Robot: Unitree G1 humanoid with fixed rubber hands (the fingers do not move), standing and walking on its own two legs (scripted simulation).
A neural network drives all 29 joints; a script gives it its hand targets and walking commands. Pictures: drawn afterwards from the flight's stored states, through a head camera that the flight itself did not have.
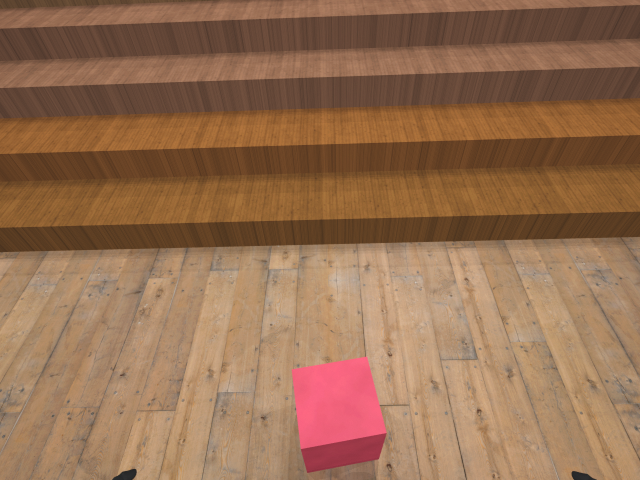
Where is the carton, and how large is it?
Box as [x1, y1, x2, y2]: [292, 357, 386, 472]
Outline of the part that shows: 366,357 292,369 300,446 307,472 378,458 386,432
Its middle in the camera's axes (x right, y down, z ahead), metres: +0.04 +0.49 +1.09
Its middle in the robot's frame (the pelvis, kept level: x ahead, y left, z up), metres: +0.42 +0.02 -0.66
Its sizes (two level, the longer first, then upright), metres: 0.210 0.200 0.250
